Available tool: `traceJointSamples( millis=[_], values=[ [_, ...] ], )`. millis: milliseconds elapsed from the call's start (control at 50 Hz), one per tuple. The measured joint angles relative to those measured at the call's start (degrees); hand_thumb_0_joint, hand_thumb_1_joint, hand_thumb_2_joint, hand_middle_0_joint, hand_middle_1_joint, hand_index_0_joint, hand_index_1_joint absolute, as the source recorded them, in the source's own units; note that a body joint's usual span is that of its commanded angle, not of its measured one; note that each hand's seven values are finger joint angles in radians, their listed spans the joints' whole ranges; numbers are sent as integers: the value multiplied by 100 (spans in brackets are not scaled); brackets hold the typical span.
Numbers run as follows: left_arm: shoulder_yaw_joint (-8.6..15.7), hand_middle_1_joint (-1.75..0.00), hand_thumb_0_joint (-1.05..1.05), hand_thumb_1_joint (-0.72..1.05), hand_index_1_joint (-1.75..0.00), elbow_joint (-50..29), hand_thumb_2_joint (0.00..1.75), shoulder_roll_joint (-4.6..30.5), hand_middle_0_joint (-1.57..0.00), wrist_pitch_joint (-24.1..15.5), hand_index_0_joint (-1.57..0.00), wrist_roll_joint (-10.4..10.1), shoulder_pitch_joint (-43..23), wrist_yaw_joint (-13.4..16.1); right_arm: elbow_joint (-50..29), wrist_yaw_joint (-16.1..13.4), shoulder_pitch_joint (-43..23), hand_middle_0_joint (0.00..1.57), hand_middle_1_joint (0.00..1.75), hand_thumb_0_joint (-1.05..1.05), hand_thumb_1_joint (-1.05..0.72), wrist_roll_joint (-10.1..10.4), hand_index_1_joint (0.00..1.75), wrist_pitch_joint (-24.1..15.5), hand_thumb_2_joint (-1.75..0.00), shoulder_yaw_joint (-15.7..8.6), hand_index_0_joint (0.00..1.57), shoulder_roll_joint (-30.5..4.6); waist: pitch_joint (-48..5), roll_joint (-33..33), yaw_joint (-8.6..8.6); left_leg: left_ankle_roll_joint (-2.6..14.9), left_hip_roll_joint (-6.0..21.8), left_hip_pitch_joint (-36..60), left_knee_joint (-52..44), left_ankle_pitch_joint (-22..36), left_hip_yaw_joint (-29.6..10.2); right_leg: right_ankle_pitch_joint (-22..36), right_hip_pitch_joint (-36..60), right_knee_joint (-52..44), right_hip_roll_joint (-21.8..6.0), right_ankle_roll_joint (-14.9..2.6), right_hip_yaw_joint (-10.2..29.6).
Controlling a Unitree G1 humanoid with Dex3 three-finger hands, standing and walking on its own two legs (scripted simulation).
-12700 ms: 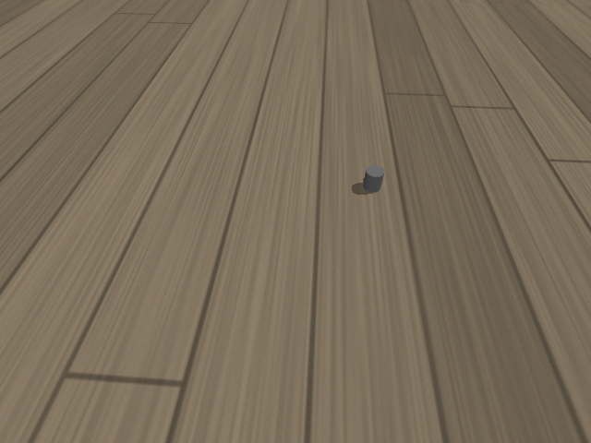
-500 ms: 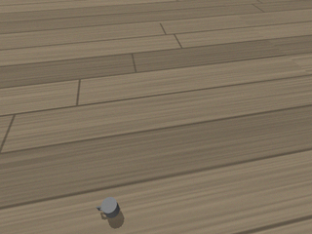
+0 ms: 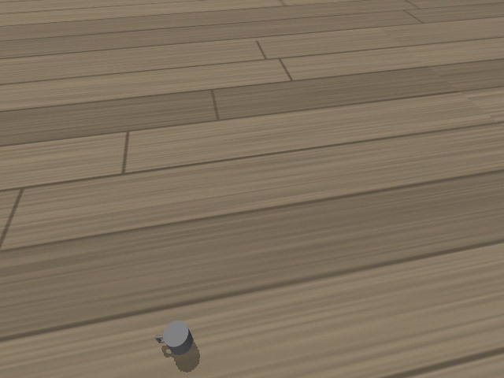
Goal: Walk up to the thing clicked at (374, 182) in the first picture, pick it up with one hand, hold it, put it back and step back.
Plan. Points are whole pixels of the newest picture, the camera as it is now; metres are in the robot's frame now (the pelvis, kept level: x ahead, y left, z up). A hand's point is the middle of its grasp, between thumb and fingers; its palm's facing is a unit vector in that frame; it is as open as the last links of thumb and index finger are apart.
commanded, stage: stand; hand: left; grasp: from above
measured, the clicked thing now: (173, 338) +0.42 +0.30 -0.73
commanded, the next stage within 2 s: rise first in 0.10 s
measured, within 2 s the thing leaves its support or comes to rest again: neither
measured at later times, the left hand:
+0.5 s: hand out of the picture +0.15 +0.26 -0.17, palm faces -0.04 -0.93 -0.36, open 9.9 cm
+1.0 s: hand out of the picture +0.12 +0.27 -0.23, palm faces -0.17 -0.87 -0.46, open 14.2 cm
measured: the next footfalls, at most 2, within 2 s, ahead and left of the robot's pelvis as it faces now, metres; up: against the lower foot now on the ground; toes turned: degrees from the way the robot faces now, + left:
none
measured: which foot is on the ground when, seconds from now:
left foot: down 0.00-1.00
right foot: down 0.00-1.00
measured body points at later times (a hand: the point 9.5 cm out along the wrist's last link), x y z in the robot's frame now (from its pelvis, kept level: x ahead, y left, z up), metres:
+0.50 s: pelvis -0.02 +0.00 -0.03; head +0.04 +0.01 +0.42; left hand +0.16 +0.30 -0.15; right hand +0.08 -0.26 -0.15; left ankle +0.00 +0.15 -0.75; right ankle -0.02 -0.13 -0.75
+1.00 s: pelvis -0.02 +0.02 -0.09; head +0.08 +0.03 +0.35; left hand +0.13 +0.32 -0.20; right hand +0.16 -0.23 -0.18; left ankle +0.00 +0.15 -0.75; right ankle -0.02 -0.13 -0.75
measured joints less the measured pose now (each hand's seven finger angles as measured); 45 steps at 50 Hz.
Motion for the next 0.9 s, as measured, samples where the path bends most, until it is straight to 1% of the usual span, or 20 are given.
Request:
traceJointSamples(
  millis=[220, 240, 260, 300, 340, 360, 420, 460, 500, 560, 620, 680, 780, 840, 900],
  values=[
    [5, -30, 0, 90, -30, 13, 90, 4, -20, 20, -20, 4, 11, -11, 11, 3, 18, 20, 30, 1, -90, -9, 30, 1, -90, -8, 20, 0, 23, -7, -2, 8, -7, -25, -2, 18, 25, 10, -51, 30, -7, 2, 26],
    [38, -31, 0, 89, -31, -132, 90, -16, -20, 33, -20, -55, 55, 16, -183, -35, 95, 20, 30, 1, -91, 77, 30, 27, -90, 0, 20, 3, -10, -1, -19, 17, -12, -144, 84, -10, 13, -18, -162, 111, -13, 3, 19],
    [84, -32, 1, 88, -32, -281, 90, -59, -20, -4, -20, -109, 25, 52, -456, -97, 201, 20, 30, 1, -91, 170, 30, -30, -90, -1, 20, 16, 2, 11, -30, 27, -23, -299, 223, -55, -10, -63, -301, 238, -24, 5, 2],
    [265, -37, 1, 84, -37, -314, 91, -155, -20, -85, -20, -125, -259, 72, -869, -176, 314, 20, 30, 1, -92, 277, 30, -133, -90, -2, 20, 75, 66, 28, -44, 42, -37, -618, 513, -142, -54, -149, -589, 498, -38, 5, -27],
    [432, -44, 1, 77, -44, -270, 91, -179, -20, -70, -19, -34, -599, 25, -1161, -215, 337, 20, 30, 1, -93, 293, 30, -163, -90, -43, 20, 197, 92, 10, -54, 37, -32, -960, 801, -227, -60, -230, -931, 778, -33, 0, -15],
    [512, -48, 1, 73, -49, -264, 91, -162, -19, -68, -19, 43, -750, -17, -1273, -230, 339, 20, 30, 1, -93, 285, 30, -178, -90, -67, 20, 272, 78, -15, -65, 32, -29, -1135, 941, -270, -56, -275, -1114, 926, -31, -1, -3],
    [763, -64, 1, 56, -63, -239, 91, -72, -17, -56, -17, 396, -1065, -166, -1561, -202, 375, 20, 30, 1, -93, 204, 30, -211, -90, -152, 20, 484, -75, -91, -138, 22, -18, -1707, 1439, -458, -36, -454, -1705, 1431, -23, -6, 44],
    [893, -74, 0, 44, -72, -447, 91, -51, -15, 36, -16, 569, -1068, -183, -1745, -176, 468, 20, 30, 1, -93, 182, 30, -197, -90, -204, 20, 588, -174, -125, -151, 18, -8, -1943, 1705, -589, -3, -567, -1956, 1692, -15, -3, 90],
    [895, -83, 0, 30, -81, -705, 91, -73, -12, 179, -14, 683, -965, -138, -1911, -153, 586, 20, 30, 1, -94, 187, 30, -174, -90, -228, 20, 640, -275, -115, -161, 31, -9, -2087, 1888, -694, 14, -652, -2098, 1851, -18, 9, 115],
    [832, -93, 0, 9, -90, -984, 93, -138, -10, 509, -12, 821, -792, -76, -2136, -113, 698, 20, 30, 1, -93, 209, 30, -144, -90, -239, 20, 646, -419, -50, -187, 57, -18, -2329, 2175, -848, 14, -771, -2311, 2077, -28, 38, 128],
    [803, -99, 0, -12, -97, -1273, 94, -199, -8, 783, -11, 886, -590, -21, -2348, -79, 712, 20, 30, 1, -93, 206, 30, -197, -90, -258, 20, 629, -529, -5, -200, 84, -26, -2668, 2555, -1033, 19, -930, -2634, 2415, -39, 68, 151],
    [838, -103, 0, -28, -101, -1612, 96, -260, -8, 906, -9, 972, -400, 8, -2529, -67, 686, 20, 30, 1, -92, 183, 30, -319, -90, -294, 20, 619, -610, -7, -168, 102, -33, -3085, 3013, -1241, 15, -1125, -3041, 2850, -47, 94, 171],
    [863, -105, 0, -45, -104, -2360, 98, -293, -7, 915, -8, 1168, -61, 52, -2741, -99, 576, 20, 30, 1, -91, 139, 30, -487, -90, -324, 20, 629, -713, -56, -107, 114, -42, -3745, 3769, -1579, -37, -1454, -3666, 3566, -56, 119, 161],
    [840, -106, 0, -50, -105, -2800, 99, -288, -7, 1001, -7, 1274, 149, 58, -2832, -129, 474, 20, 30, 1, -91, 119, 30, -545, -90, -318, 20, 660, -740, -66, -97, 112, -33, -3997, 4084, -1727, -66, -1590, -3896, 3849, -47, 123, 149],
    [792, -106, 0, -54, -106, -3163, 100, -274, -7, 1128, -7, 1338, 347, 59, -2924, -141, 403, 20, 30, 1, -91, 103, 30, -601, -90, -292, 20, 691, -782, -46, -108, 112, -26, -4191, 4304, -1828, -105, -1679, -4060, 4029, -38, 127, 122]
  ],
)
